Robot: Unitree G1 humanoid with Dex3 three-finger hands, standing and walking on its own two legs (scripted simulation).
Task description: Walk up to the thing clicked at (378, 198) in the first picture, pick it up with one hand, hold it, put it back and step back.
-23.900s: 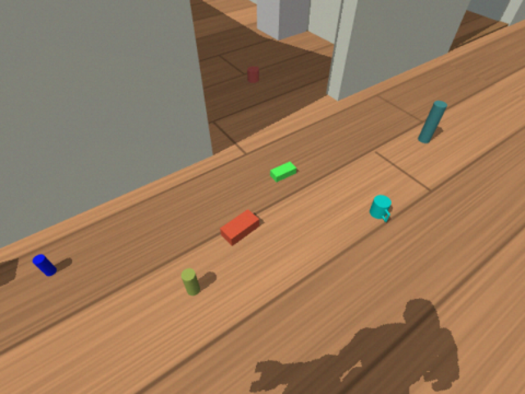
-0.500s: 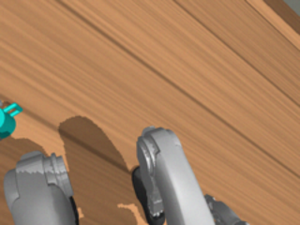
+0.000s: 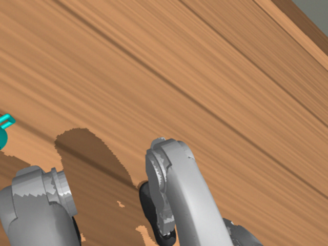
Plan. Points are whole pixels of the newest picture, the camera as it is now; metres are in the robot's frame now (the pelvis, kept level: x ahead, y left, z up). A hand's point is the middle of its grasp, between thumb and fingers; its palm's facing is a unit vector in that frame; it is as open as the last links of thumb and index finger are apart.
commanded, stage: open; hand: left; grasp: from above
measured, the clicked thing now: out of the picture +0.42 +0.31 -0.25
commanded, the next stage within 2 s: withdraw in 0.50 s
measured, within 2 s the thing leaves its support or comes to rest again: neither
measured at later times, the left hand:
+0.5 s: hand out of the picture +0.40 +0.32 -0.22, palm faces -0.43 -0.20 -0.88, open 13.5 cm
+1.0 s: hand out of the picture +0.41 +0.35 -0.11, palm faces -0.26 -0.07 -0.96, open 14.0 cm
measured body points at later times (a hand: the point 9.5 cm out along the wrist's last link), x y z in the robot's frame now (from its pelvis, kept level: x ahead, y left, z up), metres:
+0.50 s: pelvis +0.00 +0.00 +0.00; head +0.24 +0.11 +0.37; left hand +0.42 +0.33 -0.17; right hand +0.08 -0.26 -0.08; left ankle +0.07 +0.14 -0.26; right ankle +0.10 -0.12 -0.26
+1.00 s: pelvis +0.00 +0.00 +0.03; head +0.20 +0.09 +0.42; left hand +0.42 +0.35 -0.06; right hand +0.11 -0.25 -0.08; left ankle +0.07 +0.14 -0.26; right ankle +0.10 -0.12 -0.26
